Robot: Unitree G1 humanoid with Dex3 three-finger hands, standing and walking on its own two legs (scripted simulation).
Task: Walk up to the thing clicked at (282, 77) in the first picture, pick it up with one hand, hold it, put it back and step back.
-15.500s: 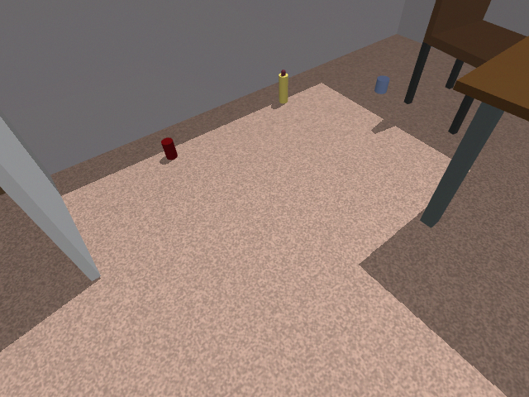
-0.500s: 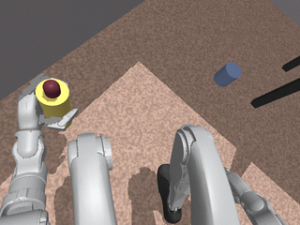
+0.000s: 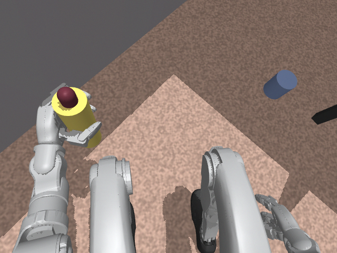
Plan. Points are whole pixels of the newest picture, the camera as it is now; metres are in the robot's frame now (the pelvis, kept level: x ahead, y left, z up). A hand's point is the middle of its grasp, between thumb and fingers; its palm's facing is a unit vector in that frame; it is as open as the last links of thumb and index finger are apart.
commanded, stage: settle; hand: left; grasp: from the side
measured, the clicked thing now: (79, 119) +0.41 +0.21 -0.06
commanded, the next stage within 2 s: lift in 0.58 s
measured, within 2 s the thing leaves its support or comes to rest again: neither
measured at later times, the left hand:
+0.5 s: hand (72, 115) +0.40 +0.21 -0.02, palm faces +0.03 -1.00 -0.06, open 8.9 cm
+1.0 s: hand (70, 112) +0.40 +0.21 +0.02, palm faces +0.01 -1.00 -0.04, open 8.9 cm
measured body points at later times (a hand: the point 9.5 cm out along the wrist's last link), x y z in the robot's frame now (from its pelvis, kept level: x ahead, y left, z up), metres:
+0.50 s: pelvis +0.00 +0.00 +0.03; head +0.20 +0.04 +0.43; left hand +0.40 +0.27 -0.01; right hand +0.16 -0.26 -0.10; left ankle +0.08 +0.14 -0.32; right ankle +0.10 -0.12 -0.32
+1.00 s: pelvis +0.00 +0.00 +0.05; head +0.20 +0.03 +0.45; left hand +0.39 +0.26 +0.02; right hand +0.16 -0.26 -0.08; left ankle +0.08 +0.14 -0.32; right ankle +0.10 -0.12 -0.32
